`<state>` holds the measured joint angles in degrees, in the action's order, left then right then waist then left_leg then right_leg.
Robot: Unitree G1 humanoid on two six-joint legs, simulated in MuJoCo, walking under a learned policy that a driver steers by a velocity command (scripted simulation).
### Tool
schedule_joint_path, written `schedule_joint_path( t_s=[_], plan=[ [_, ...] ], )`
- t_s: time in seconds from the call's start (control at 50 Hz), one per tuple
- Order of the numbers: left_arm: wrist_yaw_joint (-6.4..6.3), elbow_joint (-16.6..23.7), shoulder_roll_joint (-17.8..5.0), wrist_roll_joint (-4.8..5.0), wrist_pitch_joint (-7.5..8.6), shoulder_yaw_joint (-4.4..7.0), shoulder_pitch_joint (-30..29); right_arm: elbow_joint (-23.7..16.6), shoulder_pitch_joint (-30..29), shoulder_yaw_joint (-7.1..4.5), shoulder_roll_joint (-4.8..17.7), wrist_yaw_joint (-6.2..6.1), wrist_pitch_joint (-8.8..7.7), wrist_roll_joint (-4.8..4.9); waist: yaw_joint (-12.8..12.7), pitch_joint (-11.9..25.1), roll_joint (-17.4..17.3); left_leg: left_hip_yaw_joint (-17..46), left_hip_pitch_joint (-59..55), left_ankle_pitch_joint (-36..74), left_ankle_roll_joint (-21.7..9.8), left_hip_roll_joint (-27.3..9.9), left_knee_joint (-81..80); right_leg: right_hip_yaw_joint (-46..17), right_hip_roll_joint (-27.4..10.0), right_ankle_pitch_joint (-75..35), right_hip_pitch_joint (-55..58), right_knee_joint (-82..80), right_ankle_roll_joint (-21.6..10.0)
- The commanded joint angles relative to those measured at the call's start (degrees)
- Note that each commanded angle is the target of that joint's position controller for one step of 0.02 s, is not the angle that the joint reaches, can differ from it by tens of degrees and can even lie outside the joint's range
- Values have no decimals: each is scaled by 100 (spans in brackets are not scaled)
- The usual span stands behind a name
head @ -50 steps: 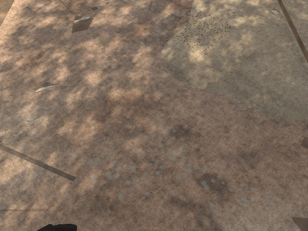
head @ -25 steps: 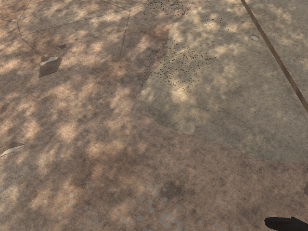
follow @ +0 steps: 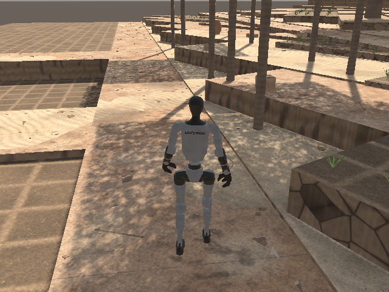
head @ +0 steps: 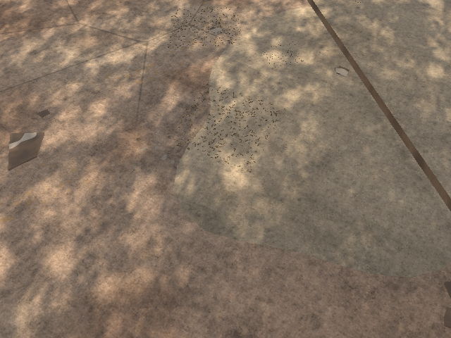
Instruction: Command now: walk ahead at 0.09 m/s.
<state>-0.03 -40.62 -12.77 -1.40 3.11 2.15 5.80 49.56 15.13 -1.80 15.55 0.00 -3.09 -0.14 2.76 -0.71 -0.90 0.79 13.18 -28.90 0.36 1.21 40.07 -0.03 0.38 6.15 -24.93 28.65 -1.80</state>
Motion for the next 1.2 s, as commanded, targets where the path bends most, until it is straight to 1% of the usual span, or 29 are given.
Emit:
schedule_joint_path(
  t_s=[0.02,0.04,0.06,0.08,0.1,0.12,0.14,0.16,0.18,0.2,0.22,0.24,0.26,0.28,0.3,0.34,0.42,0.52,0.66,0.84,1.02,1.2],
  plan=[
    [8,60,-566,49,-73,121,718,-224,288,-101,552,-50,176,53,-337,1256,798,349,1512,-1020,254,-389,1481,-2188,-1851,-2134,2391,-649,-1408],
    [13,104,-697,51,-93,145,362,-228,181,-126,564,-95,301,20,-244,915,677,330,1397,-701,307,-464,1327,-1989,-1729,-1351,1760,-905,-1254],
    [-7,141,-781,30,-111,169,26,-200,193,-141,548,-141,397,-5,-108,751,789,320,1078,-351,341,-538,1046,-1791,-1577,-741,1210,-1098,-1100],
    [-21,147,-810,-1,-143,186,-205,-127,286,-125,443,-172,447,-10,-5,630,895,195,674,-35,358,-481,714,-1507,-1358,-406,714,-1229,-994],
    [-35,121,-773,-18,-169,184,-290,-33,392,-105,338,-184,456,-22,35,622,939,80,307,373,343,-416,411,-1231,-1180,-212,450,-1259,-923],
    [-50,72,-708,-10,-187,171,-294,51,480,-97,268,-182,444,-32,66,672,922,-18,21,852,311,-361,60,-1039,-1061,41,358,-1231,-872],
    [-61,18,-647,22,-203,154,-297,120,536,-95,221,-171,430,-44,99,697,889,-115,-258,1347,261,-303,-358,-901,-968,437,286,-1177,-803],
    [-64,-52,-575,59,-211,134,-235,153,519,-94,205,-156,422,-78,95,669,854,-183,-478,1684,190,-255,-731,-812,-866,1016,215,-1132,-677],
    [-60,-163,-453,76,-208,95,-65,116,412,-95,248,-146,420,-153,50,563,741,-114,-561,1867,92,-317,-1039,-764,-736,1677,139,-1114,-432],
    [-58,-260,-417,61,-208,80,68,15,250,-108,410,-158,415,-193,-60,302,550,182,-415,1755,-50,-580,-1361,-715,-594,2180,64,-999,-186],
    [-51,-277,-479,50,-200,112,214,-10,85,-185,753,-196,416,-118,-310,16,27,271,151,968,-215,-697,-1460,-496,-320,2073,232,-876,-8],
    [-81,-307,-486,44,-196,119,123,48,-22,-187,652,-191,382,-79,-288,-127,-316,327,861,90,-278,-625,-1713,-262,-157,1584,774,-601,101],
    [-109,-343,-516,61,-190,138,78,60,-121,-136,467,-190,322,-98,-309,-188,-410,350,1124,-7,-209,-606,-1896,-237,-163,1184,1099,-387,96],
    [-134,-402,-481,75,-195,144,114,91,-188,-113,391,-189,264,-113,-347,-144,-477,335,1142,194,-130,-600,-1944,-230,-187,882,1269,-279,51],
    [-148,-475,-488,74,-208,152,168,112,-198,-101,351,-180,206,-96,-342,-129,-479,299,1044,464,-75,-569,-1911,-235,-189,627,1301,-221,13],
    [-145,-611,-465,68,-209,161,257,210,-49,-98,348,-172,133,-58,-301,2,-294,247,774,901,-45,-533,-1770,-230,-204,175,1357,-161,-30],
    [-137,-852,-453,110,-215,175,292,366,131,-93,346,-185,133,-28,-234,123,-86,167,478,1524,-85,-471,-1613,-212,-222,-446,1456,-74,-14],
    [-174,-1162,-484,132,-271,190,355,508,193,-79,295,-192,167,-10,-223,141,73,96,300,1970,-106,-415,-1559,-200,-232,-740,1556,-39,18],
    [-233,-1531,-522,151,-344,191,363,690,223,-58,204,-184,195,-7,-245,65,78,30,184,2217,-112,-362,-1617,-197,-243,-793,1631,-72,52],
    [-262,-1891,-510,154,-390,168,309,895,295,-30,122,-188,207,-16,-272,-70,35,-14,168,2025,-106,-322,-1765,-181,-234,-558,1638,-187,91],
    [-267,-2152,-463,152,-397,130,340,1053,445,5,57,-204,205,-18,-288,-175,49,-35,212,1729,-106,-295,-1878,-163,-217,-296,1591,-290,120],
    [-273,-2316,-413,154,-393,83,457,1158,632,37,-15,-213,202,-13,-293,-242,64,-54,250,1569,-112,-274,-1932,-154,-207,-140,1528,-344,133]
  ],
)
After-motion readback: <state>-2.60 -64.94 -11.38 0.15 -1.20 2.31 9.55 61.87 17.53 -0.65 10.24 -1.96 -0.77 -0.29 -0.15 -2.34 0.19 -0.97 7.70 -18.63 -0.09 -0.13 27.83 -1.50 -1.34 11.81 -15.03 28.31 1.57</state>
